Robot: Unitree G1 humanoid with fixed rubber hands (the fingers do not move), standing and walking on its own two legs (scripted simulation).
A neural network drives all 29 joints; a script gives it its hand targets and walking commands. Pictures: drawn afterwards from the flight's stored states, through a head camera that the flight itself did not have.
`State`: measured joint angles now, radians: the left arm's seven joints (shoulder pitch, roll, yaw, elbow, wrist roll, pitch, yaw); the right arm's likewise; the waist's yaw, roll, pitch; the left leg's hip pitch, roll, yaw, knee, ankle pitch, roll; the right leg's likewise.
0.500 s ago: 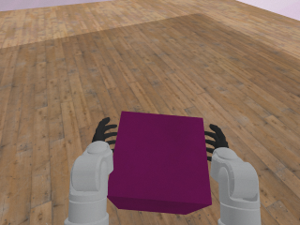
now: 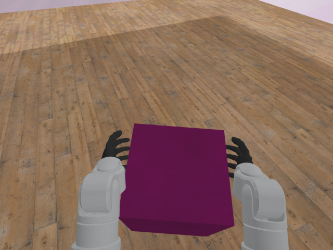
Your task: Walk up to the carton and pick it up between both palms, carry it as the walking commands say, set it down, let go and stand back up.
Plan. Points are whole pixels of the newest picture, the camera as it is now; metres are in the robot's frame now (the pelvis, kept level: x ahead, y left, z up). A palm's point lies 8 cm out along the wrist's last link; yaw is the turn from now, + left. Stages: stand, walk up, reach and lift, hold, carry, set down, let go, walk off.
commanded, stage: carry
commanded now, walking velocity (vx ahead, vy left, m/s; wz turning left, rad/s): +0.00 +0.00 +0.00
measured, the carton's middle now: (173, 185) +0.29 +0.00 +0.00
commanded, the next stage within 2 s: none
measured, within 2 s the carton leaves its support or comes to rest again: neither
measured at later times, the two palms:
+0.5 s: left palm (112, 170) +0.27 +0.13 +0.11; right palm (245, 176) +0.25 -0.15 +0.10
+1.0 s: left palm (119, 136) +0.36 +0.13 +0.11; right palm (235, 145) +0.34 -0.15 +0.10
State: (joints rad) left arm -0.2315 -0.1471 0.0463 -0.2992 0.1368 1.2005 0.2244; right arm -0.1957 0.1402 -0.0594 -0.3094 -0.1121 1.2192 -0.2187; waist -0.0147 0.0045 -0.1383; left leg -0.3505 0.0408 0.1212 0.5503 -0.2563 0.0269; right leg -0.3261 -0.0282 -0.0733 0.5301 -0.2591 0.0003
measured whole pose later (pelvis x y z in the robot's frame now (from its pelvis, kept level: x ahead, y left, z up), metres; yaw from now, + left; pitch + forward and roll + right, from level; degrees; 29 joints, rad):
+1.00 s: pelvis +0.08 +0.00 +0.00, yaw -1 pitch +6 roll -1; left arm -0.23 -0.15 0.06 -0.34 0.11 1.25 0.23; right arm -0.19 0.14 -0.03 -0.37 -0.10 1.28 -0.26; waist -0.02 0.04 -0.16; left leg -0.27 0.05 0.14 0.52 -0.35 0.01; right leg -0.22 -0.04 -0.10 0.45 -0.33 0.02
